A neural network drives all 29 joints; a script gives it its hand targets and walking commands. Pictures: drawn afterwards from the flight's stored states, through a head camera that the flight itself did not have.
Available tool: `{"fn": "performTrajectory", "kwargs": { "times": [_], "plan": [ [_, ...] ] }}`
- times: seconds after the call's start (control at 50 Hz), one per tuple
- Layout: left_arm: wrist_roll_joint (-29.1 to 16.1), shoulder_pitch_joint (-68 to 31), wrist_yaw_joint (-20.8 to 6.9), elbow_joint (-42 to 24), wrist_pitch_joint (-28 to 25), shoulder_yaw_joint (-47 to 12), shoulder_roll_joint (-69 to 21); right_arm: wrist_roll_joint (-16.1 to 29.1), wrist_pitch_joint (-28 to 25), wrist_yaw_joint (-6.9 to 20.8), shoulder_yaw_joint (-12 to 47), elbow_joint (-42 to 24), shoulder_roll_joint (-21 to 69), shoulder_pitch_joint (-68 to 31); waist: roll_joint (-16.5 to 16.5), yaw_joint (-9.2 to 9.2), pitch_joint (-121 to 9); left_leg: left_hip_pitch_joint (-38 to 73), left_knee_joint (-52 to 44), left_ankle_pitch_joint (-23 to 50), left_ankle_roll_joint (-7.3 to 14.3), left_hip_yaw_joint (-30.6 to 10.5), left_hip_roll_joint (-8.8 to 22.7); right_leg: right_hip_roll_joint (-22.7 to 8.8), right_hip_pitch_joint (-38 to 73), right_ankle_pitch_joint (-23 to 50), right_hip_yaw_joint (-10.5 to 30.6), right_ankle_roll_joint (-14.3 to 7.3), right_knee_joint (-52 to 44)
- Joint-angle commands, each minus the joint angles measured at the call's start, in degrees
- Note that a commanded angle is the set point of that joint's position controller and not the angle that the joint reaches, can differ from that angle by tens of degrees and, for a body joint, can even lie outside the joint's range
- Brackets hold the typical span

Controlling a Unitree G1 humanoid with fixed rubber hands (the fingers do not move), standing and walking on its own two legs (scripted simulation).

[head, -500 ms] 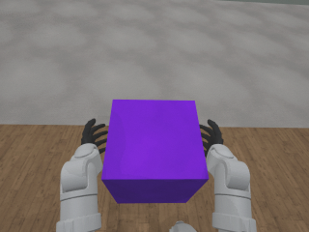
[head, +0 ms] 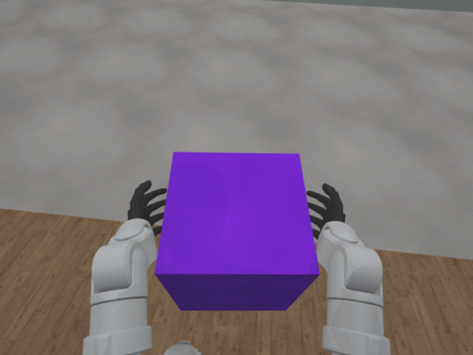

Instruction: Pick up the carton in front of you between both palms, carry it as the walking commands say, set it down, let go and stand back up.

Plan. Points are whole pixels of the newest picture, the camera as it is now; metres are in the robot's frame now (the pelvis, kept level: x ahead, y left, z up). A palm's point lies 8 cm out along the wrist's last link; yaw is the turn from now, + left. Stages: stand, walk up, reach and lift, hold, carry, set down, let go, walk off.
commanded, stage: carry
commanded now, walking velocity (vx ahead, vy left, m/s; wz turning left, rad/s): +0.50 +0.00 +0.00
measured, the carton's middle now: (234, 238) +0.33 +0.02 +0.01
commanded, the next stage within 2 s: none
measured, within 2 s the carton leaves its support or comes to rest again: neither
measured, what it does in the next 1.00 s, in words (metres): goes down: left foot 0.04 m lower, then right foot 0.04 m lower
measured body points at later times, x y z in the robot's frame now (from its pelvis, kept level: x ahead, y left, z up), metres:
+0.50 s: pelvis +0.32 +0.04 -0.04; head +0.34 +0.06 +0.41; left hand +0.66 +0.18 +0.01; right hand +0.63 -0.14 +0.02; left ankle +0.31 +0.08 -0.77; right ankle +0.33 -0.11 -0.70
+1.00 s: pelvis +0.63 -0.01 -0.08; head +0.65 -0.01 +0.36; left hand +0.96 +0.17 -0.01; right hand +0.97 -0.15 -0.02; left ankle +0.63 +0.13 -0.74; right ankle +0.64 -0.04 -0.81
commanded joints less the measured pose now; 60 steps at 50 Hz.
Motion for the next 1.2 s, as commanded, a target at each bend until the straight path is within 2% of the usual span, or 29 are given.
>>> {"fn": "performTrajectory", "kwargs": {
  "times": [0.0, 0.1, 0.16, 0.2, 0.22, 0.24, 0.26, 0.28, 0.3, 0.32, 0.34, 0.36, 0.42, 0.5, 0.54, 0.66, 0.7, 0.74, 0.76, 0.78, 0.8, 0.82, 0.84, 0.86, 0.88, 0.9, 0.94, 1.04, 1.18],
  "plan": [
    [-9.22, -31.55, -0.11, -6.77, -1.93, -36.98, -42.55, 5.42, -2.1, 0.02, 33.87, -3.71, 39.14, -28.89, -4.73, -0.02, -20.66, -4.75, -6.41, 8.66, -0.24, 1.97, 0.04, -15.47, 22.07, 34.81, 16.09, -3.52, -7.0],
    [-7.79, -28.05, 0.87, -7.59, -1.57, -35.92, -39.02, 6.37, -1.53, -0.17, 34.41, -5.87, 36.01, -28.03, -4.79, 2.32, -17.68, -1.44, -22.88, 20.29, 0.29, 6.26, -3.5, -10.01, 25.89, 38.92, 10.3, -1.16, -4.91],
    [-6.82, -26.42, 1.46, -5.99, -0.54, -34.99, -37.22, 5.76, -0.22, -0.23, 33.23, -5.07, 33.77, -26.58, -5.48, 3.18, -15.27, 3.96, -32.46, 26.94, 2.06, 7.01, -4.62, -9.93, 26.05, 36.02, 9.48, -0.61, -2.26],
    [-6.67, -26.61, 1.58, -4.68, 0.35, -34.87, -36.99, 4.88, 0.62, -0.31, 31.65, -3.55, 32.22, -25.37, -5.84, 0.83, -15.99, 13.59, -35.92, 27.14, 3.74, 7.98, -5.72, -10.26, 23.28, 40.5, 8.46, 0.55, 4.56],
    [-6.68, -27.43, 1.53, -4.26, 0.81, -35.05, -37.02, 4.31, 0.92, -0.39, 30.79, -2.45, 31.58, -24.33, -4.66, -1.89, -18.14, 22.1, -38.7, 28.49, 4.08, 8.81, -5.81, -9.33, 20.89, 40.24, 6.09, 2.18, 12.49],
    [-6.52, -28.51, 1.57, -3.84, 1.16, -35.2, -36.93, 3.78, 1.27, -0.4, 29.93, -1.62, 31.21, -23.72, -2.32, -4.08, -20.79, 33.44, -37.02, 30.7, 3.72, 6.03, -2.3, -7.57, 13.16, 29.25, 4.59, 3.52, 22.27],
    [-6.24, -29.09, 1.69, -3.25, 1.63, -34.77, -37.16, 3.65, 1.65, -0.34, 28.88, -0.65, 30.89, -22.63, 4.8, -3.2, -24.28, 46.95, -27.26, 50.35, 3.66, -5.87, 8.7, -4.99, -0.73, -1.53, 3.82, 4.67, 33.32],
    [-6.43, -29.03, 1.74, -2.26, 2.33, -34.55, -37.96, 3.39, 1.64, -0.91, 28.29, 0.33, 30.04, -24.84, 17.26, -5.57, -28.12, 58.56, -25.97, 57.39, 14.0, -27.14, 20.23, 2.73, -17.3, -25.16, 5.48, 7.13, 49.04],
    [-7.19, -30.32, 1.98, -2.44, 2.43, -34.13, -37.98, 4.05, 1.96, -1.17, 28.1, 1.31, 30.16, -24.94, 14.69, -6.37, -29.74, 61.2, -28.31, 42.09, 18.39, -32.62, 21.63, -0.07, -25.62, -26.11, 8.83, 6.21, 55.55],
    [-6.94, -31.18, 2.14, -3.68, 2.23, -33.15, -39.13, 5.8, 1.56, -0.78, 30.01, 0.82, 33.63, -27.03, 11.25, -7.38, -28.24, 54.97, -33.29, 22.27, 20.33, -35.04, 19.68, -1.48, -29.44, -22.79, 9.19, 4.73, 56.15],
    [-6.46, -33.82, 2.18, -4.28, 1.88, -32.52, -41.16, 7.54, 1.12, 0.16, 31.69, -0.71, 37.55, -30.11, 3.39, -6.38, -23.85, 46.5, -36.03, 15.67, 17.14, -30.99, 16.67, -3.81, -27.58, -18.6, 9.43, 4.37, 51.45],
    [-5.66, -34.17, 2.04, -3.55, 1.38, -31.79, -42.99, 9.36, 0.62, 1.13, 34.06, -2.87, 40.64, -34.07, 1.01, -5.28, -21.14, 39.67, -37.38, 16.6, 15.05, -25.67, 14.97, -5.2, -24.38, -15.76, 9.49, 4.39, 45.77],
    [-2.91, -32.15, 1.53, -1.4, -0.39, -31.51, -44.34, 11.62, -1.31, 2.82, 37.19, -2.97, 44.25, -37.22, 3.44, -4.19, -19.43, 31.11, -39.83, 19.43, 11.51, -16.08, 10.98, -6.28, -17.46, -11.0, 7.27, 5.76, 35.63],
    [-1.92, -28.86, 1.55, -1.47, -2.27, -32.86, -43.85, 10.98, -3.08, 2.88, 37.74, -2.44, 43.04, -32.49, 5.84, -5.72, -20.84, 41.19, -36.49, 41.17, 9.23, -10.23, 9.26, -6.23, -24.16, -1.97, 4.86, 6.27, 26.14],
    [-2.37, -28.16, 1.53, -2.45, -2.77, -33.49, -43.37, 10.56, -3.54, 2.71, 37.68, -2.93, 42.1, -30.81, 6.19, -6.38, -20.35, 44.18, -35.34, 46.45, 7.71, -7.66, 7.53, -5.56, -25.16, 3.5, 3.93, 5.85, 20.59],
    [-3.44, -27.35, 2.3, -6.36, -2.0, -33.55, -38.51, 10.1, -3.11, 1.32, 36.99, -5.04, 37.11, -27.48, 6.07, -9.1, -16.34, 45.88, -32.72, 45.01, 6.36, -2.83, 2.91, -1.71, -17.78, 19.65, -0.39, 4.04, -1.45],
    [-2.92, -26.08, 2.62, -6.37, -0.9, -32.31, -35.81, 10.04, -2.19, 0.75, 36.83, -4.9, 35.69, -26.91, 6.33, -7.94, -15.59, 44.25, -28.93, 44.44, 5.83, -2.2, 3.41, -1.47, -11.15, 23.32, -0.26, 2.65, -6.59],
    [-2.05, -23.43, 3.05, -4.94, 0.19, -30.35, -33.05, 10.27, -0.98, 0.22, 36.8, -4.62, 34.64, -27.78, 5.69, -3.5, -18.39, 40.73, -17.2, 48.07, 3.56, 0.53, 2.99, -0.9, 1.64, 22.92, -1.98, 1.64, -10.06],
    [-1.73, -23.06, 3.13, -4.82, 0.74, -29.47, -32.17, 10.31, -0.39, -0.02, 36.59, -4.28, 34.0, -28.1, 3.76, -0.93, -20.73, 32.93, -6.64, 39.39, 2.01, 2.37, 1.61, -3.9, 12.67, 24.69, 0.2, 1.59, -9.63],
    [-1.83, -22.2, 3.15, -4.1, 1.37, -28.36, -31.08, 10.15, 0.37, -0.28, 36.29, -4.43, 33.44, -29.58, -2.94, -0.85, -24.28, 19.88, 4.5, 11.79, 1.31, 3.69, -1.13, -13.46, 25.44, 40.27, 10.51, 1.74, -0.75],
    [-2.11, -24.12, 3.66, -2.93, 1.75, -27.82, -29.55, 10.31, 1.33, -0.42, 35.48, -3.14, 33.49, -28.95, -15.43, -0.13, -28.73, 1.23, 20.26, -18.14, -2.07, 1.1, -8.26, -27.35, 41.41, 48.4, 32.81, -8.25, 3.01],
    [-4.04, -23.22, 3.87, -2.56, 1.79, -28.66, -30.52, 10.33, 1.51, -0.7, 34.75, -4.42, 32.47, -28.13, -14.69, 1.78, -31.53, -6.88, 28.72, -17.28, -1.04, -1.72, -7.09, -29.13, 42.83, 24.95, 41.62, -13.89, -1.59],
    [-5.46, -24.88, 3.34, -3.62, 1.69, -30.09, -34.2, 10.06, 1.48, -0.97, 33.92, -5.63, 33.81, -30.98, -8.61, 1.82, -27.79, -8.14, 25.74, -13.36, 0.94, -2.47, -4.09, -24.06, 35.24, 12.73, 38.93, -11.57, -5.55],
    [-6.86, -29.28, 2.52, -5.72, 1.52, -32.08, -37.15, 9.45, 1.36, -1.04, 33.17, -5.26, 35.98, -32.49, -2.96, 0.26, -24.17, -6.38, 21.26, -9.65, 1.4, -2.0, -2.75, -21.99, 27.18, 9.56, 34.89, -9.24, -8.03],
    [-8.31, -33.24, 1.62, -6.87, 1.44, -34.0, -39.65, 8.31, 1.21, -0.89, 31.98, -4.21, 37.25, -32.46, 0.39, -0.98, -21.41, -3.87, 16.59, -7.27, 1.3, -2.15, -1.14, -21.19, 20.07, 10.13, 31.26, -8.03, -9.7],
    [-9.58, -35.79, 0.89, -7.41, 1.15, -35.44, -41.52, 7.29, 0.99, -0.61, 31.51, -3.38, 37.99, -31.92, 1.2, -1.61, -20.31, -0.33, 12.5, -6.26, 0.97, -2.11, -0.22, -20.39, 14.73, 8.75, 28.77, -6.99, -10.96],
    [-10.43, -36.83, -0.1, -7.36, 0.26, -36.74, -43.22, 5.9, 0.2, -0.17, 31.92, -2.19, 39.05, -30.88, -1.53, -2.18, -19.45, 1.13, 6.54, -3.61, 0.19, -0.67, 0.07, -18.52, 12.16, 11.16, 24.4, -6.15, -11.87],
    [-9.36, -32.31, -0.27, -6.3, -1.2, -36.65, -42.54, 5.2, -1.32, 0.0, 33.5, -3.36, 39.01, -29.39, -4.62, -0.17, -20.06, -5.04, -5.59, 8.65, -0.67, 2.16, 0.54, -15.88, 21.83, 33.52, 16.1, -3.64, -8.7],
    [-7.04, -27.5, 1.0, -6.43, -0.68, -35.05, -38.22, 6.1, -0.45, -0.14, 34.02, -5.17, 35.47, -27.95, -4.93, 3.02, -15.73, -2.48, -26.09, 21.22, 0.35, 7.7, -3.8, -10.49, 28.66, 39.46, 9.92, -1.02, -5.74]
  ]
}}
